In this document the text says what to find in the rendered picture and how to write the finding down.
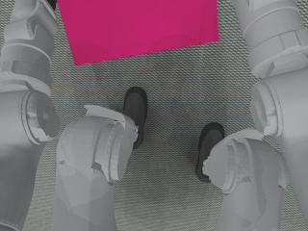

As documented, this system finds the robot left hand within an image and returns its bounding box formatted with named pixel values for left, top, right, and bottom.
left=47, top=0, right=57, bottom=11

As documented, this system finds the robot right forearm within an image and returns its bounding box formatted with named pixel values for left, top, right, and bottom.
left=229, top=0, right=308, bottom=78

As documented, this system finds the right robot upper arm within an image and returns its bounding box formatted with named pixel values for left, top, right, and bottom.
left=249, top=67, right=308, bottom=227

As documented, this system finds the right robot foot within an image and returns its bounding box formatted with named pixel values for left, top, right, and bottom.
left=195, top=122, right=225, bottom=183

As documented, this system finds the robot left forearm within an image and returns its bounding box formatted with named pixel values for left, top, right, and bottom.
left=0, top=0, right=59, bottom=97

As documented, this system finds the left robot shin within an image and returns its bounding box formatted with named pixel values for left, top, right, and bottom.
left=56, top=105, right=139, bottom=164

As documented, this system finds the carton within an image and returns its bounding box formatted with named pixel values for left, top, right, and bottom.
left=57, top=0, right=218, bottom=65

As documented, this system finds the left robot upper arm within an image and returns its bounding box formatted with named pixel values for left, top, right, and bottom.
left=0, top=90, right=61, bottom=231

